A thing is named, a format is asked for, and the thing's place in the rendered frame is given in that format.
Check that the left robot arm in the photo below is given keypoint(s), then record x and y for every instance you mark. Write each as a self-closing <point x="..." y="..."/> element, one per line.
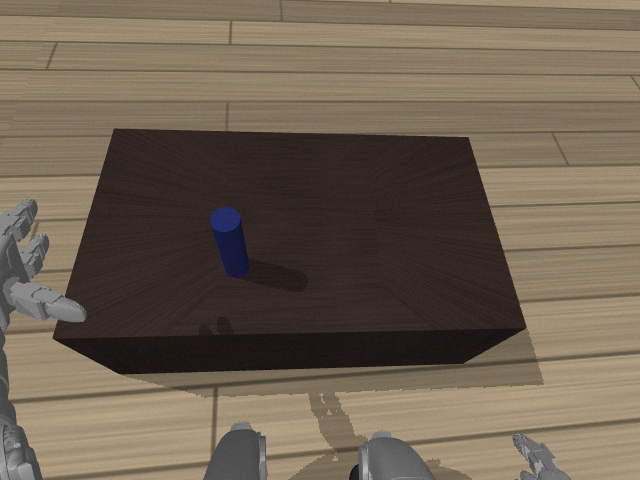
<point x="17" y="460"/>

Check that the can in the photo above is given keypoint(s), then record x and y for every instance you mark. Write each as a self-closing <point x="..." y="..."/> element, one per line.
<point x="228" y="232"/>

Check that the right robot hand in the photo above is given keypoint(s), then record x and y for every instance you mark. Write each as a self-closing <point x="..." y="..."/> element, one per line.
<point x="541" y="461"/>

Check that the left robot hand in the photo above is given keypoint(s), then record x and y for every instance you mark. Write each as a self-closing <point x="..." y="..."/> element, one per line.
<point x="17" y="266"/>

